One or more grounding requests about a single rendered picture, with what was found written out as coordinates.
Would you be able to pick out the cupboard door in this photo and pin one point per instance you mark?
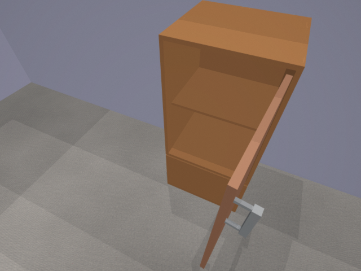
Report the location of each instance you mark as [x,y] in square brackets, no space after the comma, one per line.
[241,172]

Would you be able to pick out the handle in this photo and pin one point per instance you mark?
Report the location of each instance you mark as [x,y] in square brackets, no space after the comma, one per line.
[255,213]

